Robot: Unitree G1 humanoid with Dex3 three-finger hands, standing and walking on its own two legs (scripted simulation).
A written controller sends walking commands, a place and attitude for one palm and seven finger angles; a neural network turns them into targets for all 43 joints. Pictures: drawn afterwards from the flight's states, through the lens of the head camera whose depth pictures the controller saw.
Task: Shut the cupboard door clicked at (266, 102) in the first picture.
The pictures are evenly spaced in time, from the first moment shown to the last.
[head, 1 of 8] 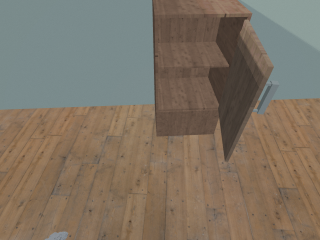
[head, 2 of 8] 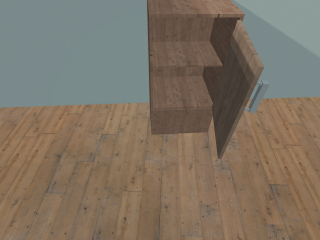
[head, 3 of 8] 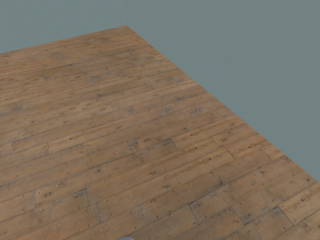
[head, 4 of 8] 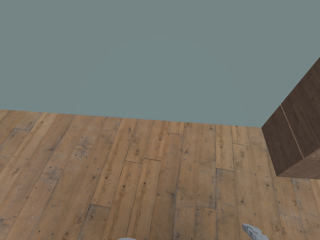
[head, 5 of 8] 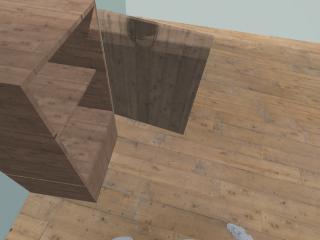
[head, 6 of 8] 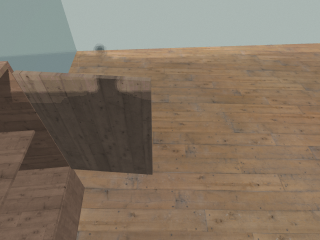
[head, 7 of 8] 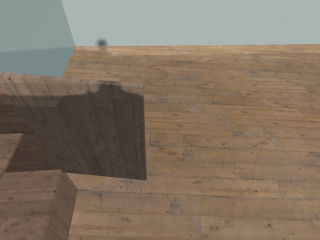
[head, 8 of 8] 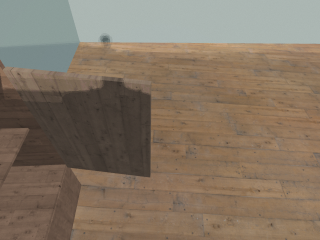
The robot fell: no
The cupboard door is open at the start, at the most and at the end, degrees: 80 80 80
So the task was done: no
